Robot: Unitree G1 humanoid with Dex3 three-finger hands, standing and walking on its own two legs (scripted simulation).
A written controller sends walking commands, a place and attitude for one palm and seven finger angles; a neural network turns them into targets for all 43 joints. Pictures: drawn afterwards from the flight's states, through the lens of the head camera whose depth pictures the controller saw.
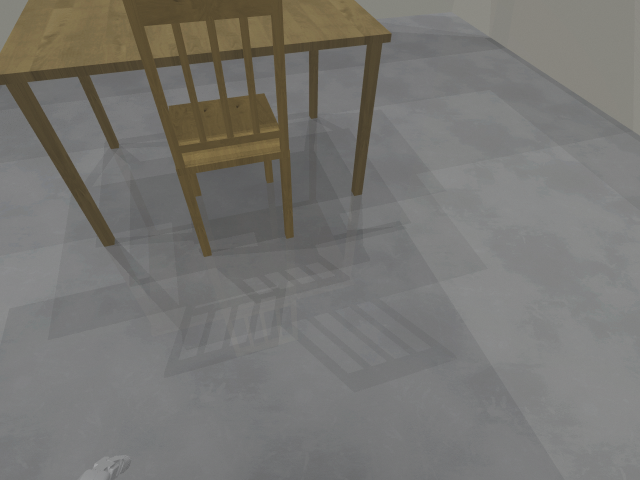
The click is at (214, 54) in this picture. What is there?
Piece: chair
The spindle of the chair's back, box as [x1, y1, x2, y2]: [206, 20, 233, 137]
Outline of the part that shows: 206,21 225,127 227,137 231,137 233,135 213,20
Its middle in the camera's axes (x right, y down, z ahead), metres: -0.29 -0.44 +1.11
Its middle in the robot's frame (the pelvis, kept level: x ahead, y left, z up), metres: +1.11 +0.34 -0.06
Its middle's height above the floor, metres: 0.71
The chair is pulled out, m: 0.00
